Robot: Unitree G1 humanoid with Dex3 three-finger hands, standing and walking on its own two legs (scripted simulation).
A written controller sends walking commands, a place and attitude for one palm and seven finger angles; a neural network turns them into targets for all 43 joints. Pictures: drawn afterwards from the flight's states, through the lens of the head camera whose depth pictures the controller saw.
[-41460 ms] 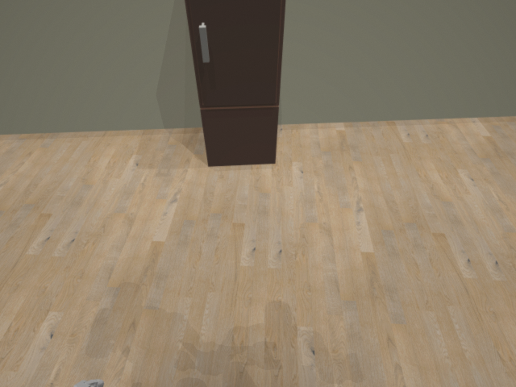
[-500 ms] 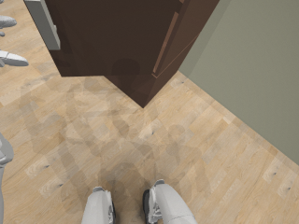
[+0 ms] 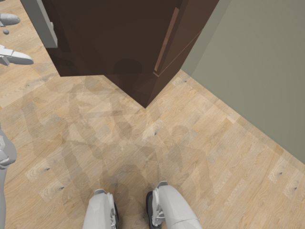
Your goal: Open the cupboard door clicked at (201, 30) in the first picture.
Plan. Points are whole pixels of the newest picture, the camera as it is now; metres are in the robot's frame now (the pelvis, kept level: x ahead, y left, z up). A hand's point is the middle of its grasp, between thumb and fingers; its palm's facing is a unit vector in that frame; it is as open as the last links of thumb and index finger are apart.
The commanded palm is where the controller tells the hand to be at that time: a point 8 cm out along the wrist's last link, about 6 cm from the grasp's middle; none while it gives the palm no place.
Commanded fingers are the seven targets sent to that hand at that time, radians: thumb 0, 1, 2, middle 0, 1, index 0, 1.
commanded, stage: slide the fingers in behind the handle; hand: left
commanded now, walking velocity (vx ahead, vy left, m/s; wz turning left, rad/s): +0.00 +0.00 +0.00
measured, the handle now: (41, 12) +0.61 +0.20 +0.07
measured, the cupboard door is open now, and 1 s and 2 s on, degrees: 47 47 47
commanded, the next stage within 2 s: close the thumb around the handle in 1.38 s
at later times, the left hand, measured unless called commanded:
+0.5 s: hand (34, 32) +0.55 +0.20 +0.07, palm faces +0.03 -1.00 -0.02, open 14.0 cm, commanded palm +0.53 +0.23 +0.07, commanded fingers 0.00 -0.50 0.30 -0.30 -1.20 -0.30 -1.20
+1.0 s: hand (49, 31) +0.56 +0.18 +0.07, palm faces +0.04 -1.00 -0.02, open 14.0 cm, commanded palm +0.53 +0.21 +0.07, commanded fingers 0.00 -0.50 0.30 -0.30 -1.20 -0.30 -1.20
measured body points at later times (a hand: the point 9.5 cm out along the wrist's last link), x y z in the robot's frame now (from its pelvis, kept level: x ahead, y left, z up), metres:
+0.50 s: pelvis +0.00 -0.01 +0.00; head +0.17 +0.03 +0.42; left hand +0.54 +0.26 +0.08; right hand -0.02 -0.27 -0.10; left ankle +0.01 +0.08 -0.64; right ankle +0.02 -0.13 -0.64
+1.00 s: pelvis +0.00 -0.02 +0.00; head +0.18 +0.01 +0.41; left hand +0.55 +0.23 +0.07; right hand -0.02 -0.28 -0.10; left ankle +0.01 +0.08 -0.64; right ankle +0.02 -0.13 -0.64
